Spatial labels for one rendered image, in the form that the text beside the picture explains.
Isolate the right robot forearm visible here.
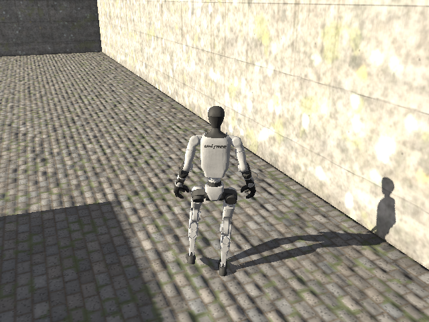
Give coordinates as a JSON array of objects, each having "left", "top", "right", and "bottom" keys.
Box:
[{"left": 242, "top": 163, "right": 255, "bottom": 188}]

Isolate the robot left upper arm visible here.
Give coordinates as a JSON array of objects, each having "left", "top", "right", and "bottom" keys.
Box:
[{"left": 182, "top": 135, "right": 202, "bottom": 172}]

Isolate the robot right hand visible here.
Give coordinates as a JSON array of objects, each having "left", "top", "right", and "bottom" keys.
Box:
[{"left": 241, "top": 185, "right": 256, "bottom": 199}]

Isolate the robot left hand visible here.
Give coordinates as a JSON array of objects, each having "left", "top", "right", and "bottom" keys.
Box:
[{"left": 174, "top": 185, "right": 189, "bottom": 199}]

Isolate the left robot forearm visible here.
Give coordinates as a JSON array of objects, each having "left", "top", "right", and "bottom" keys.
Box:
[{"left": 175, "top": 161, "right": 189, "bottom": 187}]

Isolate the robot right upper arm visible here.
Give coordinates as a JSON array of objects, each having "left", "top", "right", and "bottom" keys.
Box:
[{"left": 230, "top": 136, "right": 249, "bottom": 172}]

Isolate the robot right thigh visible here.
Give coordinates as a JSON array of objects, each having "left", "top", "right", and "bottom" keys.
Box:
[{"left": 220, "top": 187, "right": 237, "bottom": 235}]

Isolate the robot head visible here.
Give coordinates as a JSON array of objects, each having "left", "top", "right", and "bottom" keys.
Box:
[{"left": 204, "top": 106, "right": 227, "bottom": 138}]

